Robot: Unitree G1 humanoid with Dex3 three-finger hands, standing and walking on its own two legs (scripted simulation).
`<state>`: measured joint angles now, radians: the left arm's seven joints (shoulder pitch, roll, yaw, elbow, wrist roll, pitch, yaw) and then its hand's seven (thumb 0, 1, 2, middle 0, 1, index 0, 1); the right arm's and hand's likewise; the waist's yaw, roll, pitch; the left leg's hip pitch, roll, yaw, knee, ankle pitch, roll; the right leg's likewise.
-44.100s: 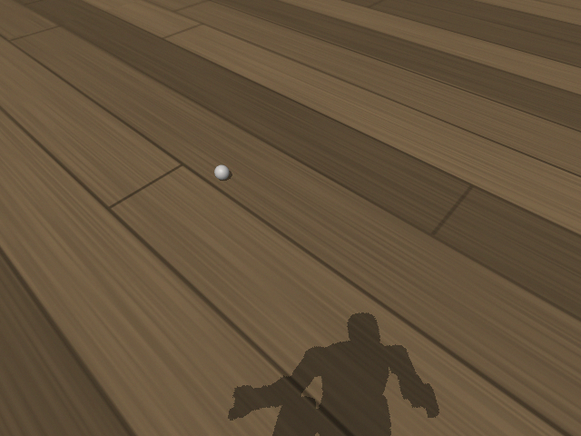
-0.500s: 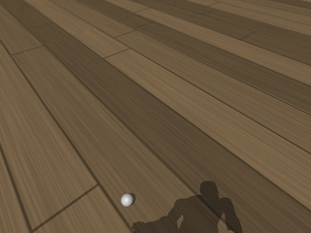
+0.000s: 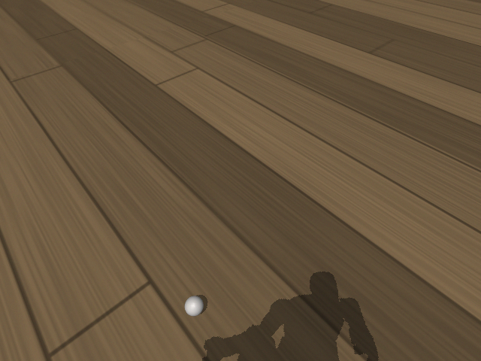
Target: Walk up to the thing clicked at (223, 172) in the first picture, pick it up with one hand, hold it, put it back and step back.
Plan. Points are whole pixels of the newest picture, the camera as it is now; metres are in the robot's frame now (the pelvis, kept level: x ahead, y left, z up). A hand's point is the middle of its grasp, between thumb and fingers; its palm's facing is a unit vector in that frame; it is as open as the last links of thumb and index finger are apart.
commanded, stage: stand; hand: left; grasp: from above
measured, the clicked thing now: (194, 305) +0.49 +0.22 -0.74
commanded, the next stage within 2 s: step back in 1.16 s
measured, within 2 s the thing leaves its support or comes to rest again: neither
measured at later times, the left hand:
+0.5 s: hand out of the picture +0.09 +0.25 -0.15, palm faces +0.02 -0.94 -0.34, open 7.4 cm
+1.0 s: hand out of the picture +0.08 +0.25 -0.16, palm faces +0.00 -0.94 -0.34, open 7.4 cm
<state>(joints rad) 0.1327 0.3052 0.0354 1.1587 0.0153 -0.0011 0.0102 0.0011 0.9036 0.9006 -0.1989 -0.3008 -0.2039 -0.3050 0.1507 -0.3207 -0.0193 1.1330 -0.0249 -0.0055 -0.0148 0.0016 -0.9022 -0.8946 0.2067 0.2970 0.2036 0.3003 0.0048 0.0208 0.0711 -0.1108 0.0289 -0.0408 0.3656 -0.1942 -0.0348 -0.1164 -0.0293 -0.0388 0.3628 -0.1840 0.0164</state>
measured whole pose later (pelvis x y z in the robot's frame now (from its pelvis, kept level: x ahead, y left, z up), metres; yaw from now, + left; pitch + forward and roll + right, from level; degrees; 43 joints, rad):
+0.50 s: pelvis +0.02 +0.00 +0.00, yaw -1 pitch -3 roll +0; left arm 0.09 0.31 0.04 1.15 0.01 0.00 0.00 0.00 0.90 0.90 -0.20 -0.30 -0.20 -0.31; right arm 0.11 -0.33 -0.01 1.14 -0.02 -0.01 -0.02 0.00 -0.90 -0.89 0.21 0.30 0.20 0.30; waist 0.00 0.02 0.06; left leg -0.09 0.03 -0.03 0.33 -0.20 -0.04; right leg -0.10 -0.03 -0.03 0.34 -0.19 0.02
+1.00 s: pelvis +0.01 +0.00 +0.00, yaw -1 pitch -3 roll +0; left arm 0.11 0.33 0.03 1.15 0.01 -0.01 0.00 0.00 0.90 0.90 -0.20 -0.30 -0.20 -0.30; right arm 0.13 -0.34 -0.01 1.14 -0.02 -0.01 -0.01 0.00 -0.90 -0.89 0.21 0.30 0.20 0.30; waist 0.00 0.01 0.06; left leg -0.09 0.04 -0.03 0.32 -0.19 -0.04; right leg -0.11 -0.02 -0.03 0.33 -0.18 0.01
